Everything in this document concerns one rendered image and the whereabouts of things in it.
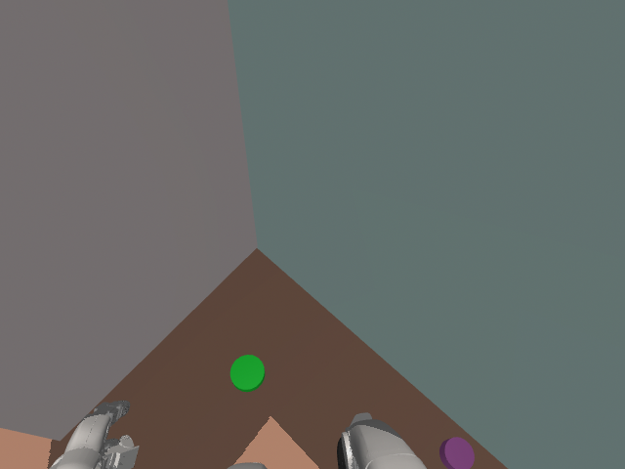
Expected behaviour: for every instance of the left robot hand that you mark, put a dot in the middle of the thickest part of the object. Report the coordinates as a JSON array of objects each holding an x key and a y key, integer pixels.
[{"x": 92, "y": 432}]

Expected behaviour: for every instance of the left robot arm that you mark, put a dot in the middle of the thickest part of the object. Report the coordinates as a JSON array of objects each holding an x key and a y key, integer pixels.
[{"x": 79, "y": 458}]

